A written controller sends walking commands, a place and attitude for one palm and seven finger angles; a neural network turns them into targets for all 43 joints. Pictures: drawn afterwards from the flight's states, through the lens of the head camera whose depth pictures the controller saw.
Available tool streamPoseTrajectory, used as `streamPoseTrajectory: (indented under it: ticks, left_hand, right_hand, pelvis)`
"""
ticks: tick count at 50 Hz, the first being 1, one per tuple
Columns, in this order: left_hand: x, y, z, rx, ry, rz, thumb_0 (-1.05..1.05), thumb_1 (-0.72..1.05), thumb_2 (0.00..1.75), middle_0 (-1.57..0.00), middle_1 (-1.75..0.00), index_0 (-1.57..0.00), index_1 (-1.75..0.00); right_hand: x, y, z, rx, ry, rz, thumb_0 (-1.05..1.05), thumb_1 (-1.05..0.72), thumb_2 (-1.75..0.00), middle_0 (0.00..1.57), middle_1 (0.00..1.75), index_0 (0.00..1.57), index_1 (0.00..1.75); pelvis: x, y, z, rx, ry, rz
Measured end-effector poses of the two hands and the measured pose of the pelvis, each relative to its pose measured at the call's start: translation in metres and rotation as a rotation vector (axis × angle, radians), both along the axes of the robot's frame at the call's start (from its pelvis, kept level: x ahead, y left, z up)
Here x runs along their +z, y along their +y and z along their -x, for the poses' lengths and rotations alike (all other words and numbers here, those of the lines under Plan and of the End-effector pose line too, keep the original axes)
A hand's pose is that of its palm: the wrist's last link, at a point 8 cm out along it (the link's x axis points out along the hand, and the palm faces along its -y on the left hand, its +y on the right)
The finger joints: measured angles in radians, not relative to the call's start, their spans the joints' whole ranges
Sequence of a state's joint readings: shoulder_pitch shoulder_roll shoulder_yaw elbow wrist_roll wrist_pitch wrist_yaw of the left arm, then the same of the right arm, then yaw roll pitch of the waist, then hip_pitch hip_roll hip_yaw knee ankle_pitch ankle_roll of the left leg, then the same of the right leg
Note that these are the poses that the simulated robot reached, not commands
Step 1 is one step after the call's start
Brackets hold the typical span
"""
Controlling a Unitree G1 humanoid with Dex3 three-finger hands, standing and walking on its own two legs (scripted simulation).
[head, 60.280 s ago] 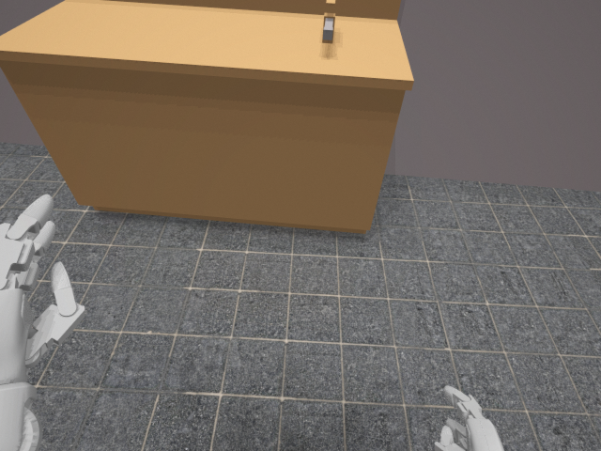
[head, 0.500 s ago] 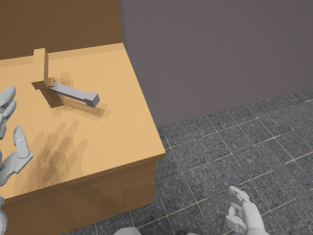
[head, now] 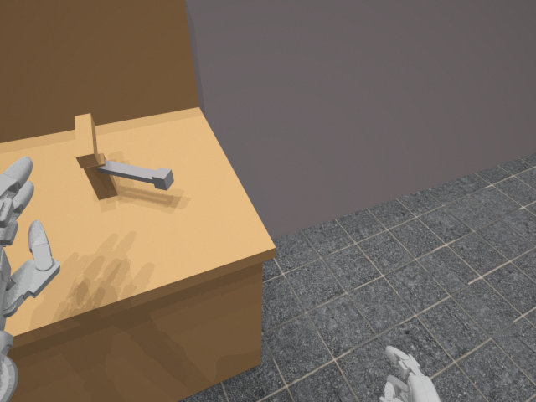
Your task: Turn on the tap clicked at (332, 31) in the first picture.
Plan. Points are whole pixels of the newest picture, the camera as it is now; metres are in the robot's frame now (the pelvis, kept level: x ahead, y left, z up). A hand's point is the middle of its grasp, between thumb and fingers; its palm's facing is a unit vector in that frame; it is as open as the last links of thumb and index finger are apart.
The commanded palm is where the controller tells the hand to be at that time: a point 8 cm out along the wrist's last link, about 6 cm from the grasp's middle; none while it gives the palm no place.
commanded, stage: come to a stop and stand still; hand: left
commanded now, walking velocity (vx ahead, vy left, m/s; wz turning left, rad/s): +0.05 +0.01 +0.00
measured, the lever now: (163, 178) +0.47 +0.21 +0.08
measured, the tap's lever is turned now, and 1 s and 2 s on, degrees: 52 52 52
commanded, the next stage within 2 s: look again from close up in 1.28 s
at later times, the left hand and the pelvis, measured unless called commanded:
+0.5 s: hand (14, 266) +0.22 +0.29 +0.17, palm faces +0.38 -0.84 -0.38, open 7.4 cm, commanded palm +0.17 +0.33 +0.18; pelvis +0.00 +0.05 +0.00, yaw -1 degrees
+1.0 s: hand out of the picture +0.21 +0.31 +0.17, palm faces +0.40 -0.85 -0.33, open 7.4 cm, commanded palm +0.16 +0.35 +0.18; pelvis -0.01 +0.07 +0.01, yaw -1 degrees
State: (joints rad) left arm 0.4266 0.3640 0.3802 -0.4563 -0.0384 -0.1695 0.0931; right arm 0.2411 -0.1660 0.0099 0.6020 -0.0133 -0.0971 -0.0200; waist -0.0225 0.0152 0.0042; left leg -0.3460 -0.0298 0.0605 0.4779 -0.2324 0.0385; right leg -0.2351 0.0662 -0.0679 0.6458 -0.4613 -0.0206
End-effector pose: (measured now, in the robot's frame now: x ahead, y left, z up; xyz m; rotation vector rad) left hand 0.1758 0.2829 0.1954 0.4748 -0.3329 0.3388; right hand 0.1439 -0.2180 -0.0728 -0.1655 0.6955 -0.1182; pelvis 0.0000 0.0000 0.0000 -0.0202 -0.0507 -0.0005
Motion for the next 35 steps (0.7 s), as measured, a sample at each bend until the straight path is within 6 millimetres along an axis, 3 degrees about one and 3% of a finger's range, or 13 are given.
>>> streamPoseTrajectory:
  ticks: [6, 11, 15, 23, 35]
  left_hand:
    - [-0.007, 0.001, 0.019, 0.011, 0.058, 0.008, 0.02, 0.89, 0.9, -0.21, -0.3, -0.21, -0.3]
    - [-0.023, 0.014, 0.011, 0.054, 0.082, 0.081, 0.02, 0.89, 0.9, -0.21, -0.3, -0.21, -0.3]
    - [-0.023, 0.022, 0.003, 0.027, 0.044, 0.098, 0.02, 0.89, 0.9, -0.21, -0.3, -0.21, -0.3]
    - [-0.008, 0.044, -0.003, 0.001, 0.048, 0.025, 0.02, 0.89, 0.9, -0.21, -0.3, -0.21, -0.3]
    - [-0.023, 0.064, -0.005, 0.039, 0.092, 0.104, 0.02, 0.89, 0.9, -0.21, -0.3, -0.21, -0.3]
  right_hand:
    - [-0.011, -0.003, 0.012, 0.032, 0.081, 0.02, 0.01, -0.9, -0.9, 0.2, 0.3, 0.2, 0.3]
    - [-0.007, -0.008, 0.017, 0.005, 0.09, 0.065, 0.01, -0.9, -0.9, 0.2, 0.3, 0.2, 0.3]
    - [-0.004, -0.006, 0.01, -0.026, 0.062, 0.108, 0.02, -0.9, -0.9, 0.2, 0.3, 0.2, 0.3]
    - [0.01, 0.028, -0.012, -0.023, -0.004, 0.077, 0.01, -0.9, -0.9, 0.2, 0.3, 0.2, 0.3]
    - [0.008, 0.068, -0.03, 0.036, 0.004, 0.045, 0.01, -0.9, -0.9, 0.2, 0.3, 0.2, 0.3]
  pelvis:
    - [0.001, 0.004, 0.012, -0.024, 0.029, -0.018]
    - [0.004, 0.014, 0.01, -0.015, 0.04, -0.015]
    - [-0.001, 0.028, 0.007, -0.007, 0.033, 0.005]
    - [0.004, 0.048, 0.003, -0.024, 0.038, -0.007]
    - [0.005, 0.065, -0.003, -0.019, 0.041, 0.002]
